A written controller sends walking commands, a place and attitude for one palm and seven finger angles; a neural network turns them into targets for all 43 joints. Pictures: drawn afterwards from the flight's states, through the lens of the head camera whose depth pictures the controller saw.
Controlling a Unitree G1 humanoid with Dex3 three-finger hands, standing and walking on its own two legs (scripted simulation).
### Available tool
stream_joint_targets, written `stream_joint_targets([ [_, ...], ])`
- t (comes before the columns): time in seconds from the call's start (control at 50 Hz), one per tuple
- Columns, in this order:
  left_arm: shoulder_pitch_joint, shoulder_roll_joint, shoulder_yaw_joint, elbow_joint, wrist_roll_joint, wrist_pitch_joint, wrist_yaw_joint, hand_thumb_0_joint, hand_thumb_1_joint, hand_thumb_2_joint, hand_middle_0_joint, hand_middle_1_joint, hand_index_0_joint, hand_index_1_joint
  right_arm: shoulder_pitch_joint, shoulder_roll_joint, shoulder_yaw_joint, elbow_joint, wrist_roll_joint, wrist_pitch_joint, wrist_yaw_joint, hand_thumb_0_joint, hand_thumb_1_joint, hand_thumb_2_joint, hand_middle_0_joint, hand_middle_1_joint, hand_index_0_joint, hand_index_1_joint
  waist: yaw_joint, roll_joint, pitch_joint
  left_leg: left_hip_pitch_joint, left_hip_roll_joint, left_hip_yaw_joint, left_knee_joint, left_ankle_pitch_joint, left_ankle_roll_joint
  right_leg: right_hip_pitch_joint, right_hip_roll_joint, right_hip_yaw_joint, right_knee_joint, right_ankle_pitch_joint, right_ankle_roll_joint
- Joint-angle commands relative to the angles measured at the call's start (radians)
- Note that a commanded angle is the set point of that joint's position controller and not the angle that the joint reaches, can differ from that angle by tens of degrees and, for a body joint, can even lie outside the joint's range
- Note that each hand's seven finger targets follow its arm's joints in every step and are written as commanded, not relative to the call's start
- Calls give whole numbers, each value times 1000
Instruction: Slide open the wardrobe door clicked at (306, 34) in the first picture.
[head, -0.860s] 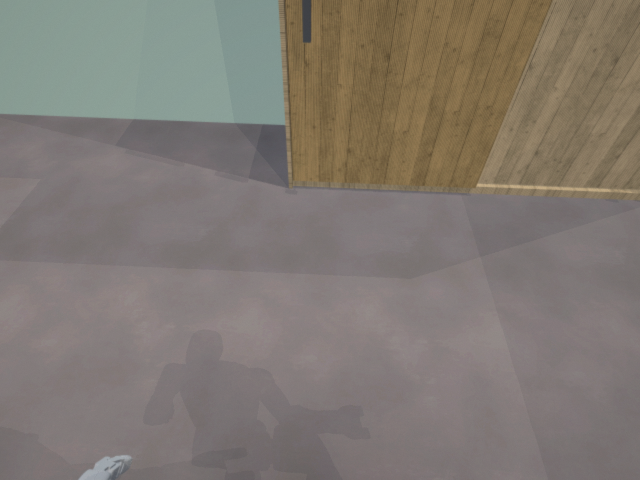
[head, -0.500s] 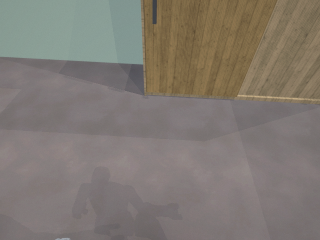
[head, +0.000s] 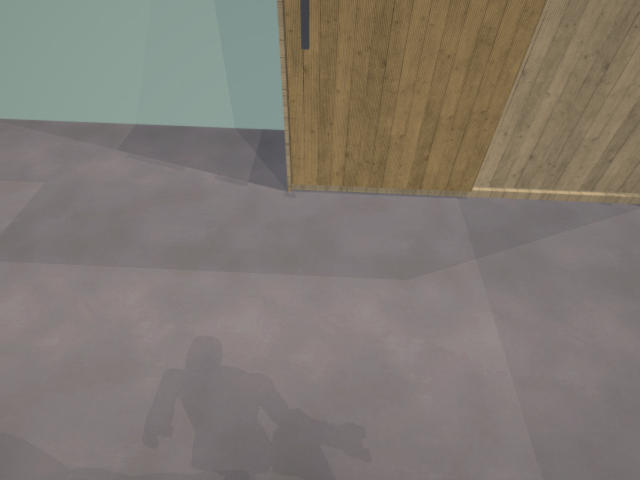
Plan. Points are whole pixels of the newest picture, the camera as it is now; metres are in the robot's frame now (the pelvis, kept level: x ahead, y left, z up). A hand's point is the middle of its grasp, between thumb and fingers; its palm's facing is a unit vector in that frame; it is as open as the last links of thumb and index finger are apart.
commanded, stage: look at it before walking up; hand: left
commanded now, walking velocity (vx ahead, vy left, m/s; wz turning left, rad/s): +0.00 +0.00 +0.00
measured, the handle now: out of the picture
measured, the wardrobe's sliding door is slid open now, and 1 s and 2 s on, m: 0.00 0.00 0.00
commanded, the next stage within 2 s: walk to a spot facing it in 0.58 s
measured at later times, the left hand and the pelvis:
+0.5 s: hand out of the picture +0.08 +0.24 -0.16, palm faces -0.03 -0.94 -0.33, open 7.4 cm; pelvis +0.00 -0.01 +0.00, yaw +0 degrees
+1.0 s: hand out of the picture +0.05 +0.20 -0.19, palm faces +0.03 -0.98 -0.19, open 7.4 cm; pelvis +0.07 +0.01 -0.01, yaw +0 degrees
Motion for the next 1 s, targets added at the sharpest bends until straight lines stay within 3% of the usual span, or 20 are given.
stream_joint_targets([
  [0.0, -47, 205, 41, -61, -4, -21, 10, 0, 900, 900, -200, -300, -200, -300, -62, -211, -45, -62, -2, -28, -14, 0, -900, -900, 200, 300, 200, 300, -2, -8, -37, -23, 122, -110, -94, 37, 26, -7, -98, 95, -82, 8, -41],
  [0.66, -46, 205, 41, -52, -4, -26, 11, 0, 900, 900, -200, -300, -200, -300, -71, -212, -41, -51, -1, -29, -17, 0, -900, -900, 200, 300, 200, 300, -2, 3, -67, 29, 131, -97, -91, 126, 20, 19, -102, 93, -88, 110, -42],
  [0.7, 32, 77, 15, -19, -4, -7, 15, 0, 900, 900, -200, -300, -200, -300, 0, -78, -9, -22, -9, -11, -11, 0, -900, -900, 200, 300, 200, 300, -2, -13, -91, 31, 121, -66, -69, 2, 1, 24, -96, 86, -82, -47, -25],
  [0.74, 63, 88, 21, -17, 4, 5, 6, 0, 900, 900, -200, -300, -200, -300, 24, -78, -14, -20, -16, 1, -6, 0, -900, -900, 200, 300, 200, 300, 2, -21, -11, -51, 101, -64, -66, -252, 6, -33, -85, 116, -97, -294, -38],
  [0.78, 89, 100, 33, -25, 9, 9, -3, 0, 900, 900, -200, -300, -200, -300, 33, -79, -20, -32, -21, 4, -3, 0, -900, -900, 200, 300, 200, 300, 10, -45, 65, -133, 83, -62, -42, -374, 12, -77, -86, 151, -111, -417, -56],
  [0.82, 129, 107, 44, -29, 10, 6, -6, 0, 900, 900, -200, -300, -200, -300, 46, -65, -24, -44, -21, 1, -2, 0, -900, -900, 200, 300, 200, 300, 20, -101, 108, -209, 56, -33, 44, -377, 12, -71, -112, 204, -137, -479, -86],
  [0.84, 156, 110, 51, -31, 8, 1, -5, 0, 900, 900, -200, -300, -200, -300, 56, -48, -23, -52, -19, -5, -3, 0, -900, -900, 200, 300, 200, 300, 21, -127, 104, -232, 41, -1, 106, -322, 10, -46, -147, 249, -157, -479, -110],
  [0.88, 205, 116, 64, -28, 2, -13, -1, 0, 900, 900, -200, -300, -200, -300, 67, -22, -26, -68, -16, -18, -4, 0, -900, -900, 200, 300, 200, 300, 21, -164, 83, -250, 40, 53, 221, -220, 6, -3, -218, 326, -196, -431, -159],
  [0.9, 210, 112, 68, -29, 2, -20, 1, 0, 900, 900, -200, -300, -200, -300, 77, -13, -29, -71, -14, -24, -3, 0, -900, -900, 200, 300, 200, 300, 16, -155, 78, -245, 49, 56, 224, -213, 6, 1, -234, 330, -188, -386, -174],
  [0.94, 190, 88, 72, -40, 3, -27, 3, 0, 900, 900, -200, -300, -200, -300, 126, 5, -33, -63, -10, -37, -2, 0, -900, -900, 200, 300, 200, 300, -12, -122, 78, -152, 65, 68, 146, -195, 10, -57, -215, 263, -117, -275, -172],
  [0.96, 164, 60, 70, -46, 2, -28, 2, 0, 900, 900, -200, -300, -200, -300, 192, 12, -33, -41, -8, -46, -4, 0, -900, -900, 200, 300, 200, 300, -46, -72, 68, -27, 74, 54, 52, -164, 18, -130, -159, 180, -25, -202, -144],
  [0.98, 148, 8, 62, -60, -2, -27, -3, 0, 900, 900, -200, -300, -200, -300, 298, -27, -45, -4, -13, -55, -11, 0, -900, -900, 200, 300, 200, 300, -82, 93, 52, 130, 160, -100, -48, -138, 61, -260, -51, 59, 187, -144, -93],
])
